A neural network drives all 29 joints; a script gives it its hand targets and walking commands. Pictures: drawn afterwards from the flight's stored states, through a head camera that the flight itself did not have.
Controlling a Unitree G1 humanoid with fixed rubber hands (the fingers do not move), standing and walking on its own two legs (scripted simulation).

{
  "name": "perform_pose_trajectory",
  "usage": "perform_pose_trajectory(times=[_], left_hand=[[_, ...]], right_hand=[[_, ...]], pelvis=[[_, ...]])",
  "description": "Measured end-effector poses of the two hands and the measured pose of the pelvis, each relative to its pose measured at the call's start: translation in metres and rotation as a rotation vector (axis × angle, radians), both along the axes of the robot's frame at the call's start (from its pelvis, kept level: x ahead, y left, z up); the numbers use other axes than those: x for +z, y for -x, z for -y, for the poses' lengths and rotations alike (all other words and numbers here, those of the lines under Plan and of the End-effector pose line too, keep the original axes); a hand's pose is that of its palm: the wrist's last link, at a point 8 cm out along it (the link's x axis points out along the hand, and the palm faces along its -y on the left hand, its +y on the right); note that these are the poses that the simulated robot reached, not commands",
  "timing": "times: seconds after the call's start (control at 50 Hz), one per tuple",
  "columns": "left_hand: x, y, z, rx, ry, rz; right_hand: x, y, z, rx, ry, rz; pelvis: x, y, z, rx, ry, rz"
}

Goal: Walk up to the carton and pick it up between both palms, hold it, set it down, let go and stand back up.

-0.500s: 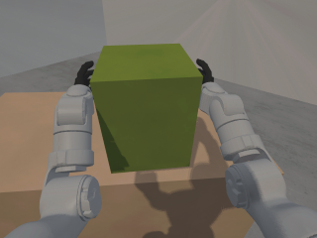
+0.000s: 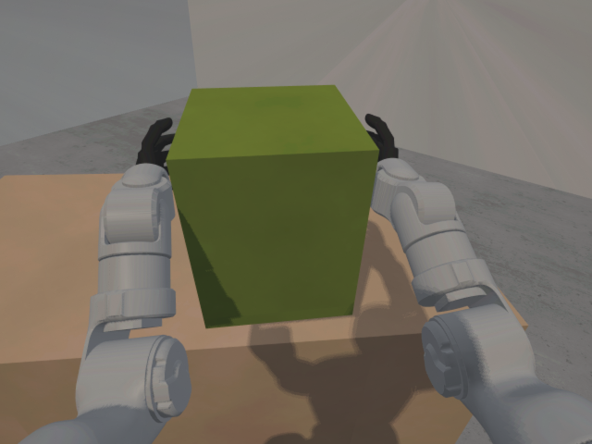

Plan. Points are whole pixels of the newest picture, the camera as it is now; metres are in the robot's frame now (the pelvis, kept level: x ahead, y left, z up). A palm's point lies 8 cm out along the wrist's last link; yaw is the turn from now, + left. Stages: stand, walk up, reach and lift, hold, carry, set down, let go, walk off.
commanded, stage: hold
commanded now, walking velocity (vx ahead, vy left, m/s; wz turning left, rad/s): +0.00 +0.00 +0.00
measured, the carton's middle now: (272, 202) +0.36 +0.00 +0.22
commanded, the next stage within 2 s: set down in 0.90 s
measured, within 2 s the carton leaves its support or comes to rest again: neither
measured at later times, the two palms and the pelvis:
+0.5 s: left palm (149, 173) +0.36 +0.15 +0.27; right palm (379, 168) +0.36 -0.14 +0.27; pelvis -0.01 +0.00 +0.00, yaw +0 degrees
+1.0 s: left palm (150, 175) +0.36 +0.15 +0.26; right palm (377, 168) +0.36 -0.14 +0.27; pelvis +0.00 +0.00 +0.00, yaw +0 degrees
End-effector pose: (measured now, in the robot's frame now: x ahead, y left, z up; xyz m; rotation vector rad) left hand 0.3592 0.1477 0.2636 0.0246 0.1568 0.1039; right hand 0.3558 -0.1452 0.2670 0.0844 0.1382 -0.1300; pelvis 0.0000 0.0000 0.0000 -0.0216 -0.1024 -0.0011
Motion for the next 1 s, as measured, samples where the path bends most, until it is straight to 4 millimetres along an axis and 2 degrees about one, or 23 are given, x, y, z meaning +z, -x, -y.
perform_pose_trajectory(times=[0.44, 0.74, 1.0], left_hand=[[0.005, 0.0012, -0.0037, 0.003, 0.0, -0.002], [0.0046, -0.0023, 0.0002, -0.005, -0.011, -0.009], [0.0002, -0.0026, -0.0043, 0.003, -0.002, -0.008]], right_hand=[[0.0033, 0.0004, -0.0036, 0.001, -0.005, -0.003], [0.0005, -0.0006, 0.0003, -0.006, -0.003, -0.01], [0.0006, -0.0035, -0.0042, 0.002, 0.003, -0.01]], pelvis=[[-0.0002, 0.0054, -0.0009, -0.001, -0.002, -0.005], [-0.0001, 0.0035, -0.0014, -0.002, -0.002, -0.008], [-0.0001, 0.0017, -0.0008, 0.002, -0.001, 0.0]])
